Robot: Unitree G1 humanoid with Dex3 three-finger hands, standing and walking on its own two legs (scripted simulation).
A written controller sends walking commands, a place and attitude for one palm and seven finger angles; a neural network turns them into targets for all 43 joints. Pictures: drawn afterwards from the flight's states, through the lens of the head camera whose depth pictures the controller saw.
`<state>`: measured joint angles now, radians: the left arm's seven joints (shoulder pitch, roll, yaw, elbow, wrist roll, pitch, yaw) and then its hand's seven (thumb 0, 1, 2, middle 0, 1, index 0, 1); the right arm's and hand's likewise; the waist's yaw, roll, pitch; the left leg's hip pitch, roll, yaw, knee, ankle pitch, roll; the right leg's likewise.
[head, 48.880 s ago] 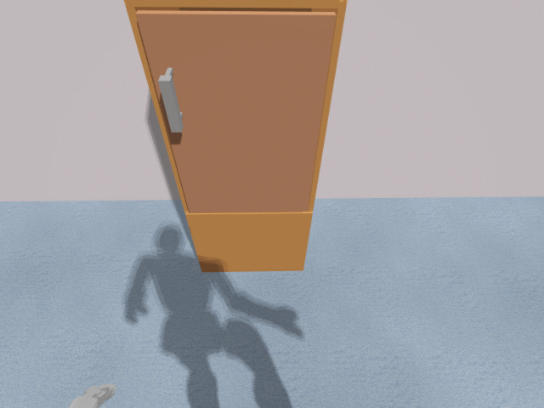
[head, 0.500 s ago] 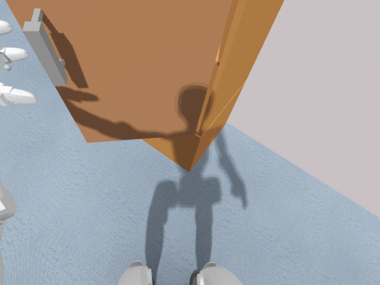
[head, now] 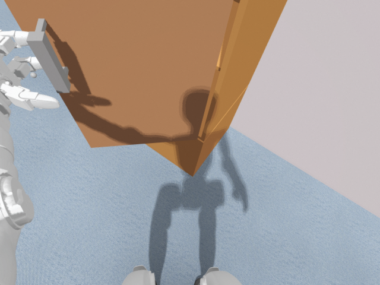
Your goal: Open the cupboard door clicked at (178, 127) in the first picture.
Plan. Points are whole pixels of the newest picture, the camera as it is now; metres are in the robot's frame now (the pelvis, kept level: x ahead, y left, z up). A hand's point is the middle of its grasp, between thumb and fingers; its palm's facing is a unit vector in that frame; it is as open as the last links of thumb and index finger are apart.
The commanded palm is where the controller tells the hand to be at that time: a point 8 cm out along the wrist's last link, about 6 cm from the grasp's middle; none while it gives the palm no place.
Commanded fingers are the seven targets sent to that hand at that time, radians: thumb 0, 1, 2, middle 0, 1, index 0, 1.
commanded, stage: slide the fingers in behind the handle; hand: left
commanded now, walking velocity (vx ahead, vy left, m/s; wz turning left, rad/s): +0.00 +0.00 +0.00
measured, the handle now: (53, 57) +0.54 +0.24 +0.11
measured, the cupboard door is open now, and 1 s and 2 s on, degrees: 43 43 44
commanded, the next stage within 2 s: close the thumb around the handle in 1.18 s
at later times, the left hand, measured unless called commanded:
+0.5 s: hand (59, 75) +0.50 +0.22 +0.12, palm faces +0.06 -1.00 +0.00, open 13.9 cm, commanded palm +0.47 +0.27 +0.11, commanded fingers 0.00 -0.50 0.30 -0.30 -1.20 -0.30 -1.20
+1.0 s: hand (64, 75) +0.50 +0.21 +0.12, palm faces +0.09 -1.00 -0.01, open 14.0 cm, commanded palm +0.47 +0.25 +0.11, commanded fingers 0.00 -0.50 0.30 -0.30 -1.20 -0.30 -1.20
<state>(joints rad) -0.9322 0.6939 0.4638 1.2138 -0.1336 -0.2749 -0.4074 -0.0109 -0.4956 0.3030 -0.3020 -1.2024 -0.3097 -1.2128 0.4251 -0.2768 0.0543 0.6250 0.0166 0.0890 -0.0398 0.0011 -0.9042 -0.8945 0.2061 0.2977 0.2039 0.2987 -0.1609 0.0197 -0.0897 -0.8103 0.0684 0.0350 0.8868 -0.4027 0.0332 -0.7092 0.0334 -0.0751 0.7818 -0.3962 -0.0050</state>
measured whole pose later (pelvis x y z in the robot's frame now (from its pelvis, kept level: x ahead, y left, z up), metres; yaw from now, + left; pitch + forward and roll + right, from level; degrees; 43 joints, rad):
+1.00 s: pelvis +0.00 -0.01 +0.00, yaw +1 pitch +17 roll -3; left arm -0.92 0.56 0.40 1.19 -0.12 -0.31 -0.24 -0.01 -0.50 0.30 -0.29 -1.20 -0.28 -1.20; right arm 0.43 -0.28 0.03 0.66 0.01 0.06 -0.02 0.00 -0.91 -0.89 0.20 0.30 0.20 0.30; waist -0.16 0.03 -0.09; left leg -0.78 0.07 0.03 0.87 -0.39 0.02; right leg -0.69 0.03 -0.08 0.79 -0.40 -0.02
